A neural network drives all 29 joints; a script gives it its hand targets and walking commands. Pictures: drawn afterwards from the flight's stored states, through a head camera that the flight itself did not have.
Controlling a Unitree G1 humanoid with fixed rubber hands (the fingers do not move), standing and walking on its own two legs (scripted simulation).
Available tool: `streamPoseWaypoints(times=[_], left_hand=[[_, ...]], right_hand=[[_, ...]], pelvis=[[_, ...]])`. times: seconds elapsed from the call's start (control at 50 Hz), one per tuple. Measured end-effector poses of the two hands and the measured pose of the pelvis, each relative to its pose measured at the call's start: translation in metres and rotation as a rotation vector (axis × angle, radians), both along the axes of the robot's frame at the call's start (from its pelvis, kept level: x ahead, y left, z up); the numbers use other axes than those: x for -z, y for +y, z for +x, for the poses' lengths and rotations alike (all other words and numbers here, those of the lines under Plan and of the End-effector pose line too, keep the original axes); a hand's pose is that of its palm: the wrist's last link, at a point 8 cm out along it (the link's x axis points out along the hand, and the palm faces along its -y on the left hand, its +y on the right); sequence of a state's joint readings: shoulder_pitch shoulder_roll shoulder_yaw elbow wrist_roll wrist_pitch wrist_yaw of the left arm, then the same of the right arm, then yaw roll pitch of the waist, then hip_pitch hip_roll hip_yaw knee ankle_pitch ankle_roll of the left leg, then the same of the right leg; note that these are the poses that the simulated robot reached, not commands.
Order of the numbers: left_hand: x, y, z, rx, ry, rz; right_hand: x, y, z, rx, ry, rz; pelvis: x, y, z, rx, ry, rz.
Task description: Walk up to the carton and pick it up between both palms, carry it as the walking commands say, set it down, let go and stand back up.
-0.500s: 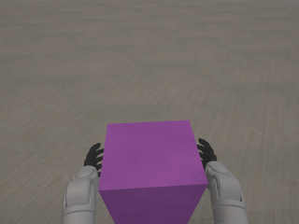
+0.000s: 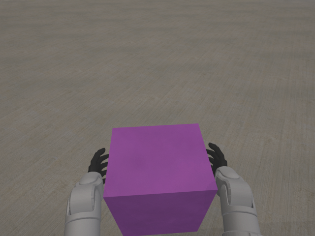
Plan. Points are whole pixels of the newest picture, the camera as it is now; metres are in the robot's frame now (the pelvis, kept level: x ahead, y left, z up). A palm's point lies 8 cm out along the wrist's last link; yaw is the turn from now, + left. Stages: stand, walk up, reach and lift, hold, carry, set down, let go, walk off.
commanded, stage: hold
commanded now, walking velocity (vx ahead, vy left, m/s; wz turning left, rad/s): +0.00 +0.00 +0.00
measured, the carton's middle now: (158, 184) +0.28 +0.00 -0.02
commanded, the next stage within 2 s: carry in 0.28 s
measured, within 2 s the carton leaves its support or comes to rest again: neither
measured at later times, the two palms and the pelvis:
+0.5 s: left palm (94, 172) +0.27 +0.16 +0.06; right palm (220, 170) +0.27 -0.15 +0.06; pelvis -0.02 +0.01 -0.02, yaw +0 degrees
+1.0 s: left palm out of the picture +0.09 +0.14 +0.08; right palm out of the picture +0.11 -0.18 +0.07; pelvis -0.14 -0.03 -0.02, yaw +3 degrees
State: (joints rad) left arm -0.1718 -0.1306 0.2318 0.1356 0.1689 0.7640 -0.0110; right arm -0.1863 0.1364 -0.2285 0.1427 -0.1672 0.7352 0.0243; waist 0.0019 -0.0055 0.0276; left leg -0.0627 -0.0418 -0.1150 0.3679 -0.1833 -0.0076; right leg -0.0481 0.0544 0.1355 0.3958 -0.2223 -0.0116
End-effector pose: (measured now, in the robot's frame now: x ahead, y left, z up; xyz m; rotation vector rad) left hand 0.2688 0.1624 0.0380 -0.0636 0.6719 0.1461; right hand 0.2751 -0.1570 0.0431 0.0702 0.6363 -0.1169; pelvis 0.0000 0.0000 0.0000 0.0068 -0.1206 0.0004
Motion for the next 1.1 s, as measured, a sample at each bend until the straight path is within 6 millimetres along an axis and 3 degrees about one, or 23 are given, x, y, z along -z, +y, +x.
streamPoseWaypoints(times=[0.3, 0.42, 0.52, 0.62, 0.8, 0.94, 1.1], left_hand=[[0.002, 0.010, 0.001, 0.001, 0.002, -0.005], [-0.010, 0.006, 0.008, 0.017, -0.051, 0.005], [-0.021, 0.000, -0.003, -0.005, -0.086, -0.002], [-0.029, 0.001, -0.032, -0.037, -0.097, -0.013], [-0.020, 0.013, -0.115, -0.111, -0.016, -0.031], [-0.037, -0.010, -0.158, -0.110, -0.031, 0.008], [-0.045, -0.033, -0.205, -0.083, -0.004, 0.018]], right_hand=[[-0.001, 0.010, 0.002, -0.007, 0.002, -0.015], [-0.007, 0.006, 0.001, 0.032, -0.051, 0.010], [-0.016, 0.001, -0.009, 0.059, -0.085, 0.057], [-0.025, 0.004, -0.035, 0.053, -0.095, 0.048], [-0.024, 0.018, -0.098, 0.005, -0.013, 0.025], [-0.023, -0.005, -0.145, 0.006, -0.027, 0.061], [-0.034, -0.028, -0.196, 0.035, 0.001, 0.074]], pelvis=[[0.000, 0.008, 0.006, 0.003, 0.031, -0.005], [0.011, 0.010, -0.006, 0.008, 0.109, -0.005], [0.018, 0.009, -0.019, 0.004, 0.148, -0.009], [0.024, 0.005, -0.036, -0.027, 0.158, -0.016], [0.027, 0.002, -0.079, -0.027, 0.163, -0.016], [0.028, -0.018, -0.120, -0.030, 0.189, -0.024], [0.012, -0.031, -0.161, -0.062, 0.167, 0.044]])
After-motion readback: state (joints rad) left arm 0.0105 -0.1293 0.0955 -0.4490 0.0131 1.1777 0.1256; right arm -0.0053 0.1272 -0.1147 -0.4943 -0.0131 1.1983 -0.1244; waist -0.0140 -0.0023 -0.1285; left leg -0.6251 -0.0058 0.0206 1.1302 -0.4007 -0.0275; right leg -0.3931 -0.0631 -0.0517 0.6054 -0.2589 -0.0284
